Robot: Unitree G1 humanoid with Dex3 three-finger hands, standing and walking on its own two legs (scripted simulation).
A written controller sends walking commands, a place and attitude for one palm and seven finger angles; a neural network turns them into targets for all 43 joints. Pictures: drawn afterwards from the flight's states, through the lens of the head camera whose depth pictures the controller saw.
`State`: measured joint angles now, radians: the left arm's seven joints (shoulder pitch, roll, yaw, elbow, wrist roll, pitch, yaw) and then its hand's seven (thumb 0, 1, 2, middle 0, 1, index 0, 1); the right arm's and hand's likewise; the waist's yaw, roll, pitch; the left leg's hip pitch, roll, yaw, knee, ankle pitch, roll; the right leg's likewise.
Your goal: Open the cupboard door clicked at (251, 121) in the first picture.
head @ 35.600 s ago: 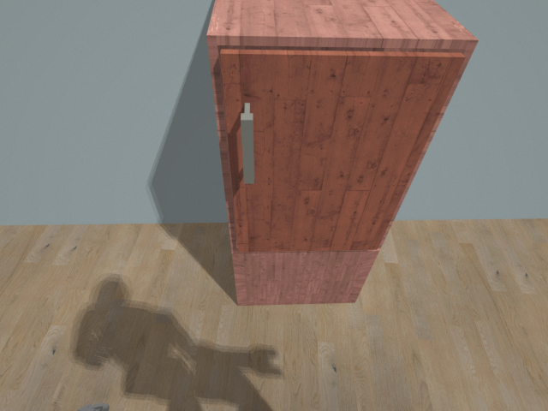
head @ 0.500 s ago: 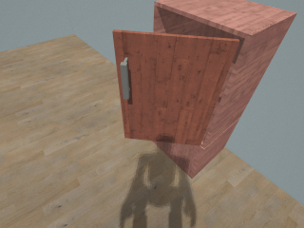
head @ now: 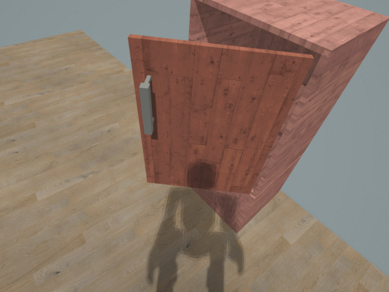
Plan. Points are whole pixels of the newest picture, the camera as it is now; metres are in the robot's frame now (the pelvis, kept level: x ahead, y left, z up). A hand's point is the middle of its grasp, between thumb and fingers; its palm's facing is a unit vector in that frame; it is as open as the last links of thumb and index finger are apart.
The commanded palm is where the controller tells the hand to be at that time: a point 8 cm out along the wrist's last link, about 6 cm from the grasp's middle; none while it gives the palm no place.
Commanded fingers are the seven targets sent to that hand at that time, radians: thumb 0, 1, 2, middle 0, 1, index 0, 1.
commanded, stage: come to a stop and stand still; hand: left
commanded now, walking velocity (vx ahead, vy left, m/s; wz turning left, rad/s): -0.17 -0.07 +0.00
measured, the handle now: (148, 106) +0.55 +0.17 +0.07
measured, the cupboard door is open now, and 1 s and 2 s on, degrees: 43 43 43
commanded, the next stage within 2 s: look again from close up in 0.74 s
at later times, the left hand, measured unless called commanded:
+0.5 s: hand out of the picture +0.03 +0.18 -0.17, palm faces +0.04 -0.98 -0.21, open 7.3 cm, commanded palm none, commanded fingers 0.00 0.90 0.90 -0.20 -0.30 -0.20 -0.30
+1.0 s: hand out of the picture -0.08 +0.18 -0.18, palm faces +0.08 -0.98 -0.16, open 7.3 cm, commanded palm none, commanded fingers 0.00 0.90 0.90 -0.20 -0.30 -0.20 -0.30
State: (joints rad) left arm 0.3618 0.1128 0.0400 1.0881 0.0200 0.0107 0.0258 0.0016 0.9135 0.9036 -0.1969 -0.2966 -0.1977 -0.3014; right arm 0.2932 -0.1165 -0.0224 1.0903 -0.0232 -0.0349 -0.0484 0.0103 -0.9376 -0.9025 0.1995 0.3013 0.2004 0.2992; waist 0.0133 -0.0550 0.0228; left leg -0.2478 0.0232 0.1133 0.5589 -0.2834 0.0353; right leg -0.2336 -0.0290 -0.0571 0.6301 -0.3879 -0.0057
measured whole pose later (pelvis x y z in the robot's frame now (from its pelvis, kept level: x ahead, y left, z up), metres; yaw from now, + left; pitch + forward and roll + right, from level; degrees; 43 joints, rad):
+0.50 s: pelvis -0.03 +0.00 +0.00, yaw +1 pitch -3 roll +0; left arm 0.25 0.17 0.01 0.96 0.02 0.01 0.04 0.00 0.91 0.90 -0.20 -0.30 -0.20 -0.30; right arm 0.26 -0.17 -0.03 0.98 -0.02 0.02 -0.01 0.01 -0.92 -0.90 0.20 0.30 0.20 0.30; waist -0.02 0.00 0.02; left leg -0.29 0.02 0.09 0.57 -0.24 0.03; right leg -0.25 -0.03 -0.07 0.57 -0.27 0.00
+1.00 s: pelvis -0.04 +0.02 +0.00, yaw +3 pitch -1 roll -1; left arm 0.39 0.17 -0.01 1.05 0.02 0.00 0.03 0.00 0.91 0.90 -0.20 -0.30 -0.20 -0.30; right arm 0.31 -0.15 0.00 1.05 -0.01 0.00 -0.01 0.01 -0.91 -0.90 0.20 0.30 0.20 0.30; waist 0.01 -0.02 0.00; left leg -0.30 -0.01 0.08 0.49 -0.18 0.06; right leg -0.25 -0.05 -0.09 0.47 -0.21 0.02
